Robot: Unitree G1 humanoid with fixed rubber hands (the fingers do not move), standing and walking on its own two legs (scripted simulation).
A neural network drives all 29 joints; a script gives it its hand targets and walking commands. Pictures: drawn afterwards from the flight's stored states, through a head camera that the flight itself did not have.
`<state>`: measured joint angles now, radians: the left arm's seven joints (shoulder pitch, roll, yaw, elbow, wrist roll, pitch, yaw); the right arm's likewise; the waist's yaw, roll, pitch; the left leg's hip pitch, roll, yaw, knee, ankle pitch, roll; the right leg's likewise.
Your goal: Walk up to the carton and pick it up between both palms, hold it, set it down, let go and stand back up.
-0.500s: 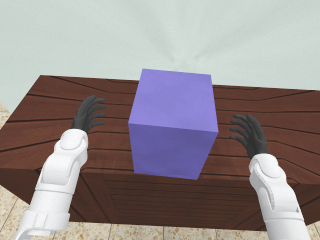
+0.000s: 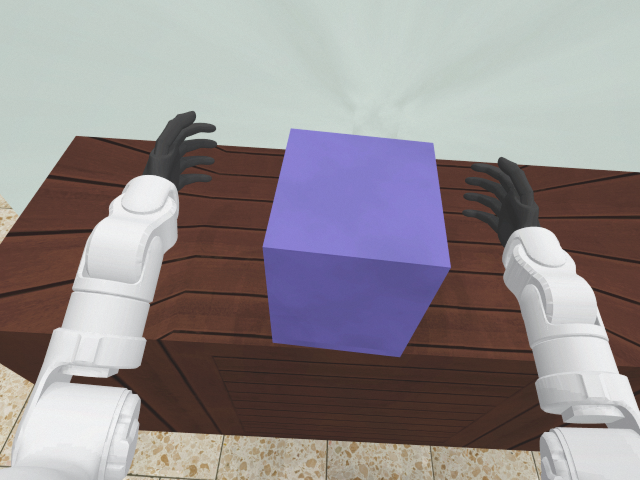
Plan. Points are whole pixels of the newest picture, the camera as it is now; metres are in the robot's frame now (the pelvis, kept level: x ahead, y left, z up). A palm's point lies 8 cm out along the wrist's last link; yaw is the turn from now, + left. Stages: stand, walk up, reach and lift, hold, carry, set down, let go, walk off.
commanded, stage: reach and lift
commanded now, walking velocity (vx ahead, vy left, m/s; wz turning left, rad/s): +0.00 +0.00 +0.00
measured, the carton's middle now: (348, 248) +0.42 -0.03 +0.01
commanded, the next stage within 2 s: none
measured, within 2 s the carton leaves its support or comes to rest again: neither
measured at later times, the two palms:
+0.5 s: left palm (172, 185) +0.41 +0.19 +0.13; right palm (502, 212) +0.41 -0.22 +0.12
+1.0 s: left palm (203, 222) +0.42 +0.17 +0.06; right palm (473, 234) +0.42 -0.21 +0.06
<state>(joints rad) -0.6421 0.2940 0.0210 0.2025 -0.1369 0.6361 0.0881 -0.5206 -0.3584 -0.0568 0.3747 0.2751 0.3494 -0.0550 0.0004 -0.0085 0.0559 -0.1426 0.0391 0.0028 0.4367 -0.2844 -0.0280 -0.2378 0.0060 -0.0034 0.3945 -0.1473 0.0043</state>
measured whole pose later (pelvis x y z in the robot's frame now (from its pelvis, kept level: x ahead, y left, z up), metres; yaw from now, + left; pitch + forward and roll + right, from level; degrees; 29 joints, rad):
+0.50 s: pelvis +0.01 +0.01 +0.00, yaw +0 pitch +1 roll -1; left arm -0.74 0.26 0.02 0.57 -0.14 0.44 0.09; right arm -0.73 -0.35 -0.06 0.81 0.30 0.22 -0.02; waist 0.00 -0.01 0.03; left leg -0.15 0.04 0.00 0.44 -0.29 -0.02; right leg -0.24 0.01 0.00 0.37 -0.14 0.01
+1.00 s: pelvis +0.02 +0.00 +0.00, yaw +0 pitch +10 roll -1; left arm -0.67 0.15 0.02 0.93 -0.14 -0.10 0.11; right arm -0.72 -0.26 -0.04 1.08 0.27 -0.18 -0.02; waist 0.00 0.03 -0.07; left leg -0.31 0.04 0.00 0.44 -0.28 -0.02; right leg -0.40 0.01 0.00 0.37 -0.14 0.01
